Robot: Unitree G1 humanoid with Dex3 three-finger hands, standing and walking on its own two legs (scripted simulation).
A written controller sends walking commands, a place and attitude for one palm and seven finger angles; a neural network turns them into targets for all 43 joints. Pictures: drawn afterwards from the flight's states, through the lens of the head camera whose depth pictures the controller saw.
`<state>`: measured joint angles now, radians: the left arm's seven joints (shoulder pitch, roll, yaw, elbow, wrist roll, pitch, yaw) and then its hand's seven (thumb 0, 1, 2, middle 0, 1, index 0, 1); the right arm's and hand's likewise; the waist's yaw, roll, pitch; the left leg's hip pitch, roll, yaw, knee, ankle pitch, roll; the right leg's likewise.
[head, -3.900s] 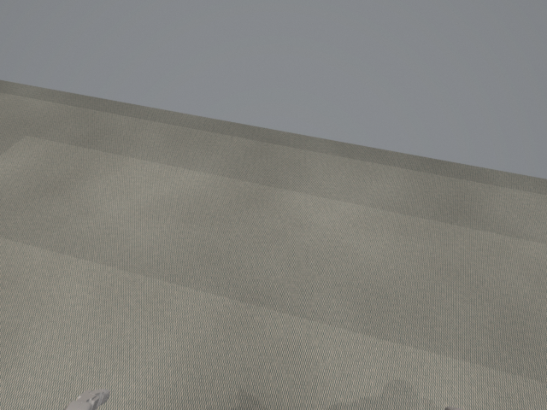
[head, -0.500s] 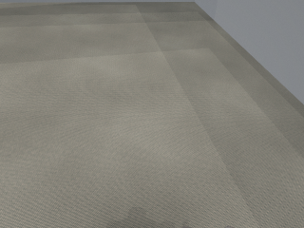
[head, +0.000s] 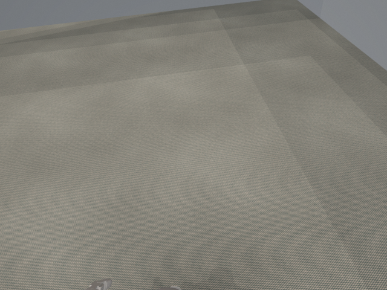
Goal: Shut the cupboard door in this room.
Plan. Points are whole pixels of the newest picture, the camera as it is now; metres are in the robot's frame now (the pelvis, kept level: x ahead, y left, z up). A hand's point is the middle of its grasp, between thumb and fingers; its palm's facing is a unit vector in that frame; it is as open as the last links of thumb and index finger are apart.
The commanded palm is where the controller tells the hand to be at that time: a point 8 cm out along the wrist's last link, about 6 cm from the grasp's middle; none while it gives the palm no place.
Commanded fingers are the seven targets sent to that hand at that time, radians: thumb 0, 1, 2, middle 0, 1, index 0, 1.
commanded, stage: turn or walk to find it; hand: left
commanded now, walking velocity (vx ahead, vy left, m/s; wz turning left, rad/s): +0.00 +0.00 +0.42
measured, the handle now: out of the picture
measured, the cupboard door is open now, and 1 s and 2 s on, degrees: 81 81 81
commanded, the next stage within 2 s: none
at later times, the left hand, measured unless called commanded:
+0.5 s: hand out of the picture -0.07 +0.24 -0.19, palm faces +0.30 -0.92 -0.24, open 7.4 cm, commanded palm none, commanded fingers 0.00 0.90 0.90 -0.20 -0.30 -0.20 -0.30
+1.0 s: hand out of the picture -0.01 +0.23 -0.14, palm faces +0.40 -0.87 -0.29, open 7.4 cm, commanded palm none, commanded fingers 0.00 0.90 0.90 -0.20 -0.30 -0.20 -0.30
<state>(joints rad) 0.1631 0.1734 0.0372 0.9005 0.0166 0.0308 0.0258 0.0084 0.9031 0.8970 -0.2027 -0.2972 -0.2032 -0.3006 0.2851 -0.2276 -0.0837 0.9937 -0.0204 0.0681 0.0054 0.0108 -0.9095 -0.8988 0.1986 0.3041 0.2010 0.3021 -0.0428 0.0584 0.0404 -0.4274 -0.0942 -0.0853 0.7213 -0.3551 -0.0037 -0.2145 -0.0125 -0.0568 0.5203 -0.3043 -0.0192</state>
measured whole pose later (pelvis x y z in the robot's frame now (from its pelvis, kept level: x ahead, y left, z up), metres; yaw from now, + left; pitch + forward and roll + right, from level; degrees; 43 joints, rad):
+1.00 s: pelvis -0.04 +0.00 +0.00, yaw +25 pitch -1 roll +1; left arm 0.14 0.18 0.03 0.89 0.02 0.02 0.02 0.01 0.90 0.90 -0.20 -0.30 -0.20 -0.30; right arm 0.26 -0.23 -0.07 0.98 -0.02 0.06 0.00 0.01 -0.91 -0.90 0.20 0.30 0.20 0.30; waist -0.04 0.06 0.06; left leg -0.36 -0.07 -0.09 0.70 -0.38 -0.01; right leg -0.25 -0.02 -0.07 0.57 -0.29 -0.01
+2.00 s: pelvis -0.11 -0.03 +0.00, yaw +48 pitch +0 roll +1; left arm 0.13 0.19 0.04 0.91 0.01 0.03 0.02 0.01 0.90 0.90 -0.20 -0.30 -0.20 -0.30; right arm 0.26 -0.21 -0.06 0.98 -0.02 0.04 0.00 0.01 -0.91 -0.90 0.20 0.30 0.20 0.30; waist -0.04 0.04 0.05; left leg -0.31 -0.07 -0.08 0.51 -0.20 0.02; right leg -0.24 -0.03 -0.04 0.55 -0.31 0.04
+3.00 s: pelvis -0.13 -0.08 -0.01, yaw +73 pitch -1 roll +1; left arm 0.13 0.19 0.04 0.91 0.01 0.02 0.02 0.01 0.90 0.90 -0.20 -0.30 -0.20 -0.30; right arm 0.23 -0.22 -0.07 0.97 -0.02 0.04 0.00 0.01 -0.91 -0.90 0.20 0.30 0.20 0.30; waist -0.03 0.05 0.07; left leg -0.31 -0.05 -0.08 0.58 -0.27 -0.01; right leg -0.26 -0.03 -0.07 0.57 -0.29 0.01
